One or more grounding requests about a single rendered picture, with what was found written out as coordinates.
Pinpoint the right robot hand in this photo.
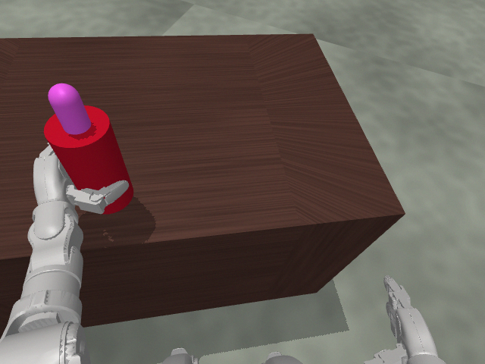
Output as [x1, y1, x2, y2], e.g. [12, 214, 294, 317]
[364, 275, 439, 364]

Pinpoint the left robot hand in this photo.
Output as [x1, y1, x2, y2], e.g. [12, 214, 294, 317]
[33, 143, 129, 214]

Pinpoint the bottle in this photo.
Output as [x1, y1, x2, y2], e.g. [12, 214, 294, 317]
[44, 83, 133, 215]

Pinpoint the left robot arm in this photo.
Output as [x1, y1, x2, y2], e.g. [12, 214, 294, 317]
[0, 201, 91, 364]

